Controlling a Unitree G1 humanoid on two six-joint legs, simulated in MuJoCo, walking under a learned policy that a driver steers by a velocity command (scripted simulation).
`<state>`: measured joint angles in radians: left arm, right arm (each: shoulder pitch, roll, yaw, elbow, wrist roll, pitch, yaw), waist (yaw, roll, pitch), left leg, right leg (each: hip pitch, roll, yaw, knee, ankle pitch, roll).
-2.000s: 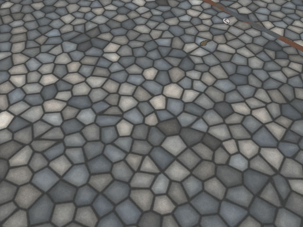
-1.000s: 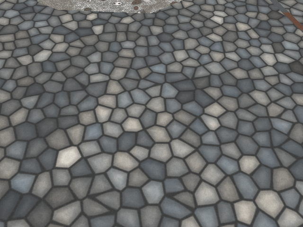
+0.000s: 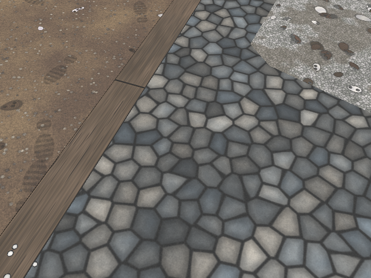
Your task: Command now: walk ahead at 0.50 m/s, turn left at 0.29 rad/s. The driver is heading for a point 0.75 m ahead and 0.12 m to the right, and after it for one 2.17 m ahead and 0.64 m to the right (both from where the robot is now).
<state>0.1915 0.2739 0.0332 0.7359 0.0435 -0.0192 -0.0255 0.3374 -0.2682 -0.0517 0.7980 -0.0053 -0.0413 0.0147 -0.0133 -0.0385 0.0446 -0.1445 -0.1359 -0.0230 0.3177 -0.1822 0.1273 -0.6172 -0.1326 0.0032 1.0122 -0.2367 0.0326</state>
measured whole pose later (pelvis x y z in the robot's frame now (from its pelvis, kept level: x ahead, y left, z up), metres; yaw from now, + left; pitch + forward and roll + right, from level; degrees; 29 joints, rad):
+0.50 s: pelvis +0.29 -0.05 +0.00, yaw +3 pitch +0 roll -1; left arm 0.31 0.25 0.04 0.85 0.01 -0.07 -0.02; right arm 0.28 -0.28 -0.03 0.84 -0.04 -0.04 0.02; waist 0.00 0.04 0.04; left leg -0.49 0.03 -0.03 1.10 -0.29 0.06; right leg -0.19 0.06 -0.08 0.37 -0.18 -0.08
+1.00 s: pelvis +0.56 +0.01 +0.00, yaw +0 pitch +0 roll +0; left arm 0.29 0.26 0.05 0.92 0.02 -0.04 -0.02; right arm 0.26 -0.24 -0.03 0.90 -0.02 -0.08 0.00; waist 0.01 -0.04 0.04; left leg -0.20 -0.04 0.12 0.36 -0.17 0.08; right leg -0.45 -0.04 0.02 1.09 -0.30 -0.06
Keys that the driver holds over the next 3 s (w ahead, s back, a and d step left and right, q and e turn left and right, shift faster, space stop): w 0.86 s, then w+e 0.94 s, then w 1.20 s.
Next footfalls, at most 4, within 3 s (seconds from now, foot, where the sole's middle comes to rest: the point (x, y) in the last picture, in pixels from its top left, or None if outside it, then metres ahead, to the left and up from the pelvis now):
0.30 right None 0.35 -0.13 -0.78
0.80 left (161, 237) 0.62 0.08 -0.78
1.36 right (210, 176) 0.89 -0.11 -0.78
1.90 left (197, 115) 1.24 -0.07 -0.78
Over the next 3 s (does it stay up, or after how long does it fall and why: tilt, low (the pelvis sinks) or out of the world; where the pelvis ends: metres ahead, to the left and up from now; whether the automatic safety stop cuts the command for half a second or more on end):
stays up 1.54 -0.38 -0.02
